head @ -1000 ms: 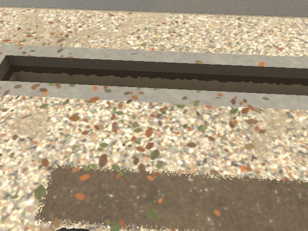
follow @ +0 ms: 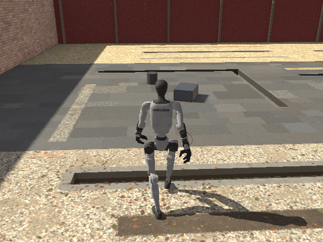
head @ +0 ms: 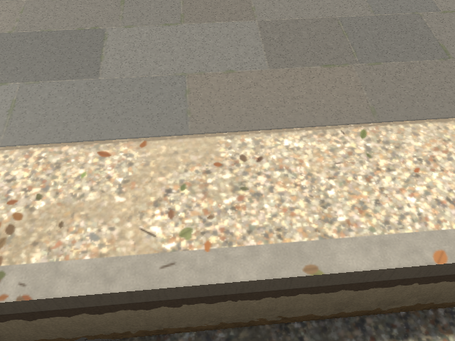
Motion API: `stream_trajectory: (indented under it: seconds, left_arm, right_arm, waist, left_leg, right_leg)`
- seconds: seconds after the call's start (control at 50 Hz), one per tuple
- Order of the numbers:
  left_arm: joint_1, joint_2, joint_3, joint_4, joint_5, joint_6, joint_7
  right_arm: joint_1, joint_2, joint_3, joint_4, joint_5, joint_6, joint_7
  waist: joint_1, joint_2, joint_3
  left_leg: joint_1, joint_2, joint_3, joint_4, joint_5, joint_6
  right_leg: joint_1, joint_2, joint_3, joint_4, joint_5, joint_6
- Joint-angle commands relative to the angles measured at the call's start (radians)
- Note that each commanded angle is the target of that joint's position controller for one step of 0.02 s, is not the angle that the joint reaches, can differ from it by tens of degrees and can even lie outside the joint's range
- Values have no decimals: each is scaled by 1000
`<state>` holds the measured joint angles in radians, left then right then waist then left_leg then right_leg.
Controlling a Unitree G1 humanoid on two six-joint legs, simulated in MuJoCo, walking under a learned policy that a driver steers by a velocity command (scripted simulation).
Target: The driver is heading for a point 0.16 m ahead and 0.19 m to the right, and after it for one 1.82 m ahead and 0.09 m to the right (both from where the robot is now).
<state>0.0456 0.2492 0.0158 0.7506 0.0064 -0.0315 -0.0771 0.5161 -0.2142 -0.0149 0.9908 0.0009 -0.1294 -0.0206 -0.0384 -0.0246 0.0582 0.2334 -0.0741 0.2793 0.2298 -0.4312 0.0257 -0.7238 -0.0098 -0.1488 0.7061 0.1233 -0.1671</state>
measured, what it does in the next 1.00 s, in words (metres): walks ahead, turning right: right foot, then left foot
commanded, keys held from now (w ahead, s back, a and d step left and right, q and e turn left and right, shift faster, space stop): e+shift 0.14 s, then shift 0.86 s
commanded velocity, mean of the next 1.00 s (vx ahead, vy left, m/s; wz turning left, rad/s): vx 0.24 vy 0.00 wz -0.32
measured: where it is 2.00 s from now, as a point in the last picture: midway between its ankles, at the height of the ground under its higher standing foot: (226, 260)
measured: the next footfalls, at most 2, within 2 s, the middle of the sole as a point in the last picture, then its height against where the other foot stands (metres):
right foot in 0.06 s outside the picture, level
left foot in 0.62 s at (194, 251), level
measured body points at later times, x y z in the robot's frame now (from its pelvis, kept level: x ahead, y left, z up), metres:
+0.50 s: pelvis +0.36 +0.04 +0.00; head +0.38 +0.00 +0.45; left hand +0.51 +0.29 -0.10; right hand +0.45 -0.28 -0.09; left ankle +0.61 +0.16 -0.65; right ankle +0.20 -0.02 -0.72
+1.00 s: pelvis +0.61 +0.08 +0.03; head +0.65 +0.10 +0.48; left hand +0.81 +0.28 -0.12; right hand +0.51 -0.19 -0.08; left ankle +0.71 +0.12 -0.72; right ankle +0.58 -0.11 -0.61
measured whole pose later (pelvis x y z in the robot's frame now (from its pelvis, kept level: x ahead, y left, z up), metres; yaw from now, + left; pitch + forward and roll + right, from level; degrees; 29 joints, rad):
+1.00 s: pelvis +0.61 +0.08 +0.03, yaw -20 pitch +1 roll -2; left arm 0.15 0.28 0.08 0.86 -0.01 0.02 0.04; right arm 0.33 -0.24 -0.04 0.97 0.02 -0.05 -0.05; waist -0.04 -0.05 0.05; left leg -0.30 -0.02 0.01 0.33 -0.04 0.08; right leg -0.66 -0.01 0.10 1.17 -0.20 0.01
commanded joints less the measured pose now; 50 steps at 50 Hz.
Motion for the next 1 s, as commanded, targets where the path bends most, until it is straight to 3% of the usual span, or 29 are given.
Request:
stream_trajectory:
  seconds: [0.02, 0.04, 0.06, 0.08, 0.1, 0.12, 0.14, 0.2, 0.24, 0.26, 0.28, 0.34, 0.4, 0.46, 0.5, 0.52, 0.54, 0.56, 0.6, 0.64, 0.66, 0.68, 0.7, 0.72, 0.76, 0.78, 0.8, 0.88, 1.0]
  left_arm:
    - [412, 155, 57, 78, 8, 14, -6]
    - [655, 205, 87, 137, 7, 26, 13]
    - [659, 231, 107, 153, -22, 21, 40]
    - [498, 288, 99, 120, -24, 12, 41]
    - [434, 302, 113, 62, -10, 1, 52]
    - [310, 272, 114, -1, -5, -5, 67]
    - [161, 215, 98, -85, 2, -49, 37]
    - [41, 129, 61, -109, -51, -84, 24]
    - [80, 133, 59, -94, -54, -60, 59]
    - [110, 152, 72, -86, -28, -28, 80]
    - [176, 189, 83, -90, 10, -5, 98]
    - [398, 145, 63, -44, -39, -18, 126]
    - [469, 149, 66, -9, -50, -38, 156]
    - [490, 156, 55, -20, -31, -58, 174]
    - [413, 159, 51, -23, -65, -32, 185]
    - [372, 147, 42, -32, -69, 8, 168]
    - [383, 166, 49, -30, -75, -2, 136]
    - [336, 189, 54, -37, -77, -5, 131]
    - [242, 159, 47, -44, -77, -29, 121]
    - [308, 107, 25, -38, -6, -51, 108]
    - [531, -31, -12, -13, -25, -48, 101]
    - [484, -18, -18, -5, -44, -29, 108]
    - [416, 49, 1, 9, -41, 3, 115]
    - [346, 41, 4, 13, -48, 17, 119]
    - [287, 84, 21, 22, -17, 30, 133]
    - [358, 45, 18, 61, -24, 33, 124]
    - [201, 147, 67, 52, -59, 22, 127]
    - [278, 68, 68, 109, -20, 56, 132]
    - [189, 39, 56, 76, -11, 42, 116]
  right_arm:
    - [-165, -284, -65, -104, -7, 20, -45]
    - [-266, -299, -75, -126, -7, 29, -54]
    - [-319, -242, -80, -118, -3, 42, -33]
    - [-227, -105, -49, -178, -34, 40, -22]
    - [-143, -96, -36, -241, -7, 37, -14]
    - [-140, -137, -33, -231, -23, 28, -15]
    - [-213, -161, -51, -275, 9, 7, -16]
    - [-168, -231, -90, -269, -31, 55, -48]
    - [-283, -148, -72, -336, -56, 63, -53]
    - [-271, -73, -40, -342, -70, 63, -43]
    - [-123, -90, -41, -270, -53, 56, -8]
    - [-379, -207, -94, -345, 41, 58, 34]
    - [-604, -182, -80, -434, 44, 49, 47]
    - [-690, -162, -56, -464, 29, 36, 60]
    - [-619, -115, -29, -479, -2, 40, 69]
    - [-589, -34, 8, -453, -8, 47, 88]
    - [-583, 6, 16, -414, -11, 33, 106]
    - [-550, -47, -5, -414, 8, 41, 106]
    - [-436, -119, -34, -375, -10, 51, 71]
    - [-130, -246, -63, -270, -39, 15, 41]
    - [-34, -237, -60, -180, -42, 33, 29]
    - [-111, -146, -32, -192, -20, 44, 26]
    - [-217, -62, -3, -195, 5, 48, 23]
    - [-306, -39, 11, -204, -8, 59, 14]
    - [-308, -96, -5, -184, -58, 46, 7]
    - [-328, -112, -12, -167, -49, 48, 10]
    - [-267, -243, -63, -146, -22, 12, -7]
    - [-170, -175, -68, -73, 36, 14, -38]
    - [-172, -102, -30, -49, 6, 99, -40]
  waist:
    - [277, 188, -139]
    - [410, 167, -207]
    - [397, -50, -137]
    - [171, -274, -97]
    - [115, -194, -292]
    - [68, 5, -226]
    - [25, 70, -128]
    - [-71, 220, -78]
    - [-43, 159, -80]
    - [-27, 87, -172]
    - [-20, 56, -324]
    - [99, 1, -138]
    - [149, -137, -7]
    - [167, -128, 68]
    - [123, -73, -27]
    - [114, 31, -80]
    - [140, -26, -108]
    - [83, -57, -68]
    - [-23, -152, -89]
    - [-84, -93, -322]
    - [13, 228, -577]
    - [33, 214, -598]
    - [27, 114, -454]
    - [46, 34, -321]
    - [36, 4, -249]
    - [80, 92, -226]
    - [-4, 95, -131]
    - [47, 115, -104]
    - [50, 143, -59]
  left_leg:
    - [-373, 244, -4, 430, 1617, -75]
    - [-526, 256, -47, 800, 1513, -80]
    - [-667, 78, -58, 1301, 516, -78]
    - [-921, -3, -132, 1574, -150, -93]
    - [-1045, 7, -317, 1594, -121, -125]
    - [-986, 54, -384, 1398, -37, -105]
    - [-890, 17, -460, 1391, -68, -83]
    - [-732, 111, -422, 1087, -12, -81]
    - [-730, 118, -369, 808, 69, -82]
    - [-671, 101, -335, 768, 205, -78]
    - [-645, 94, -340, 945, 460, -62]
    - [-1182, 119, -446, 938, 222, -43]
    - [-1388, 148, -458, 702, 336, -74]
    - [-1502, 140, -425, 635, 252, -63]
    - [-1280, 158, -427, 465, 500, -60]
    - [-917, 48, -214, 305, 676, -48]
    - [-674, 20, -194, 405, 712, -8]
    - [-637, 52, -245, 414, 696, 29]
    - [-540, 28, -218, 357, 524, 84]
    - [-142, 230, -387, 388, 979, 199]
    - [132, 457, -771, 298, 919, 388]
    - [40, 442, -970, 163, 613, 351]
    - [-68, 389, -874, 113, 336, 273]
    - [-220, 350, -792, 79, 240, 217]
    - [-420, 357, -705, 32, 381, 204]
    - [-477, 315, -626, -3, 393, 201]
    - [-468, 341, -647, 1, 463, 225]
    - [-421, 346, -616, -69, 171, 208]
    - [-410, 258, -518, -23, 109, 170]
  right_leg:
    - [712, 151, -18, 77, -149, -28]
    - [946, 108, 95, 61, -194, -77]
    - [961, 20, 221, -93, -102, -140]
    - [970, -81, 436, 8, 628, -167]
    - [1061, -251, 768, -167, 609, -394]
    - [876, -268, 846, -288, 458, -387]
    - [621, -178, 826, -382, 233, -342]
    - [317, -126, 618, -370, 309, -246]
    - [308, -39, 483, -288, 520, -166]
    - [346, -5, 407, -210, 687, -132]
    - [464, -40, 412, -106, 757, -110]
    - [776, -114, 551, -145, 189, -119]
    - [802, -147, 634, -146, -134, -150]
    - [782, -183, 656, -207, -140, -96]
    - [711, -164, 601, -170, -19, -50]
    - [480, -72, 432, -205, -84, -29]
    - [348, -104, 467, -273, 27, -24]
    - [337, -125, 448, -279, 79, -4]
    - [441, -88, 375, -178, 258, 38]
    - [456, -21, 348, 159, 137, 104]
    - [286, 67, 355, 515, -539, 200]
    - [282, 65, 412, 498, -677, 207]
    - [247, 10, 399, 459, -642, 219]
    - [240, -25, 368, 374, -623, 211]
    - [373, -75, 341, 240, -516, 187]
    - [443, -68, 324, 210, -496, 195]
    - [289, -24, 280, 368, -475, 168]
    - [97, -24, 275, 595, -457, 152]
    - [-28, -14, 270, 365, -234, 193]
